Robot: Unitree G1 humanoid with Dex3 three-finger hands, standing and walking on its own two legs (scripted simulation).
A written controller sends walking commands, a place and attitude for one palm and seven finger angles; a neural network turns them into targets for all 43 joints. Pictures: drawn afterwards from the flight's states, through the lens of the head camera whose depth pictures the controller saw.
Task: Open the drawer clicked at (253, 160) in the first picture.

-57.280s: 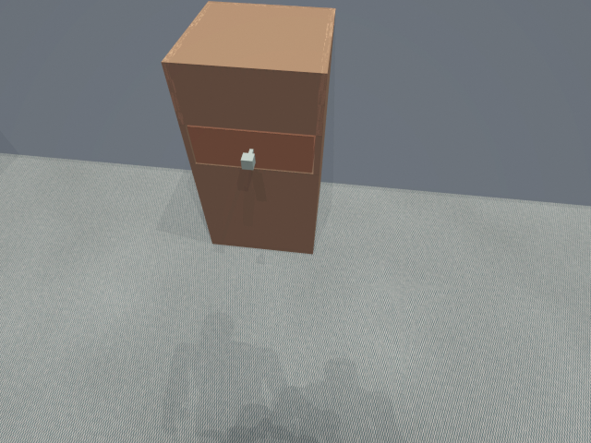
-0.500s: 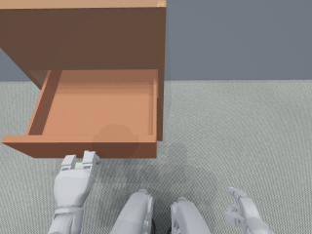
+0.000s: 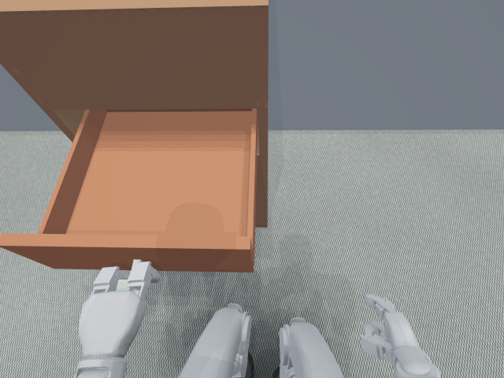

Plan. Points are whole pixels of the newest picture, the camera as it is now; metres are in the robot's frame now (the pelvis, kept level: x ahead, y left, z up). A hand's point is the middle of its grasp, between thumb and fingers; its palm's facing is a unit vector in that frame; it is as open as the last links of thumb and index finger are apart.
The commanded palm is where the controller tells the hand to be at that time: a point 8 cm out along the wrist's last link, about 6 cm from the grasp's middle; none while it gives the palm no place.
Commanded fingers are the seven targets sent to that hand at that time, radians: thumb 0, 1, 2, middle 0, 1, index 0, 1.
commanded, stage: pull the drawer open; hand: left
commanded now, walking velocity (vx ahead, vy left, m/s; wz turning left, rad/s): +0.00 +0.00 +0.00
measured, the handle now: (133, 282) +0.26 +0.23 -0.06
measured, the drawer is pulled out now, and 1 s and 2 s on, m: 0.27 0.30 0.30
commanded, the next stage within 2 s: open the thumb to release the handle in 0.66 s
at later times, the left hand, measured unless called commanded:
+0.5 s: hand (128, 335) +0.18 +0.22 -0.07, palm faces -0.12 -0.12 -0.99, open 7.2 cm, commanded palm +0.13 +0.24 -0.03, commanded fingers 0.00 0.90 0.90 -0.40 -1.35 -0.40 -1.35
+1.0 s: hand (125, 331) +0.18 +0.23 -0.08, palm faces -0.07 -0.08 -0.99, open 7.7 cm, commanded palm +0.16 +0.24 -0.03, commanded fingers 0.00 -0.01 0.51 -0.34 -1.25 -0.34 -1.25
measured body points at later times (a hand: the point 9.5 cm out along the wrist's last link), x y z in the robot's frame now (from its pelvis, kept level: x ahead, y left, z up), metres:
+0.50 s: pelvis +0.00 -0.01 -0.01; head +0.13 -0.03 +0.42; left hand +0.18 +0.23 -0.02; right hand +0.23 -0.21 -0.14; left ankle +0.04 +0.08 -0.56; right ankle +0.01 -0.06 -0.56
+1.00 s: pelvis -0.01 -0.02 -0.02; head +0.12 -0.04 +0.41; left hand +0.18 +0.23 -0.02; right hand +0.22 -0.22 -0.16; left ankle +0.04 +0.08 -0.56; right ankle +0.01 -0.06 -0.56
